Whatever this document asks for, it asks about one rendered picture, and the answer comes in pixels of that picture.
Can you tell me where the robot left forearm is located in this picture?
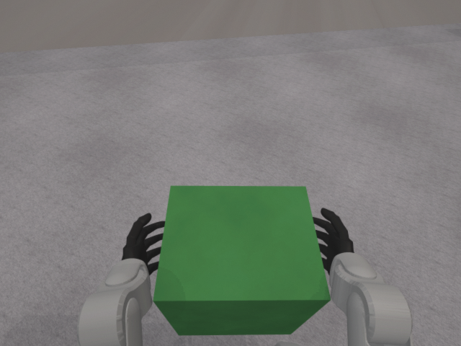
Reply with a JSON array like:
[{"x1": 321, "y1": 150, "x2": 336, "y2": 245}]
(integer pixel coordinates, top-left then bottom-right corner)
[{"x1": 77, "y1": 258, "x2": 153, "y2": 346}]

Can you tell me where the robot right hand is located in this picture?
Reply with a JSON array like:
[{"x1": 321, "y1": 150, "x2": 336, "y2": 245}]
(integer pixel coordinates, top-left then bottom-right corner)
[{"x1": 313, "y1": 208, "x2": 354, "y2": 275}]

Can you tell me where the carton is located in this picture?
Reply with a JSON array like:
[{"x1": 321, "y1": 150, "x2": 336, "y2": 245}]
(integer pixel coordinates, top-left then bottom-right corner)
[{"x1": 153, "y1": 186, "x2": 331, "y2": 335}]

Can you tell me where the robot left hand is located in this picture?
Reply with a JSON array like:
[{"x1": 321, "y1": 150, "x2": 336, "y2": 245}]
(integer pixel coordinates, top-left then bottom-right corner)
[{"x1": 122, "y1": 213, "x2": 165, "y2": 276}]

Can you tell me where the robot right forearm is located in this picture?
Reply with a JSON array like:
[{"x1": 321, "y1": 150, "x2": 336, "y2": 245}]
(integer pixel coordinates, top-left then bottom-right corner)
[{"x1": 329, "y1": 252, "x2": 413, "y2": 346}]

